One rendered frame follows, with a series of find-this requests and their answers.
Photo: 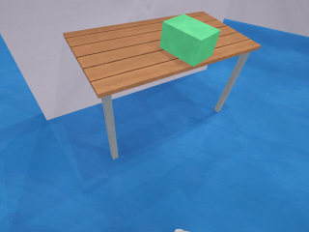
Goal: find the carton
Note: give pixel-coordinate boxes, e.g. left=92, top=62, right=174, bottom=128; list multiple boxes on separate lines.
left=159, top=14, right=221, bottom=67

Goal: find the table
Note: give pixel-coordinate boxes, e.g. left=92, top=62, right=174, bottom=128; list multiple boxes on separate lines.
left=63, top=11, right=261, bottom=160

